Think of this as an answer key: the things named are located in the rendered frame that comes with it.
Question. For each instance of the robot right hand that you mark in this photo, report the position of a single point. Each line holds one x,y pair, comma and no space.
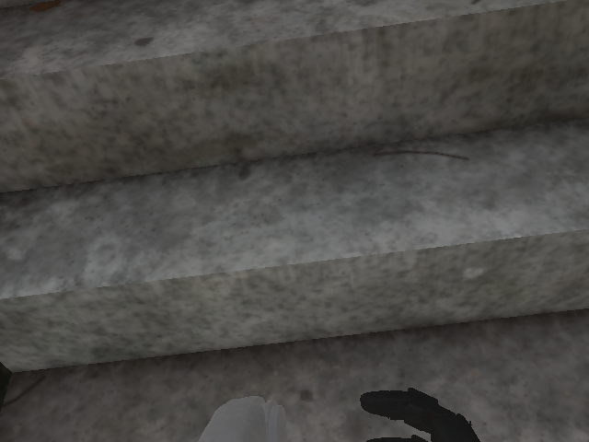
420,411

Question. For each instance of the robot left thigh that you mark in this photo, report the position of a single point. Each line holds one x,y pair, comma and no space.
247,420

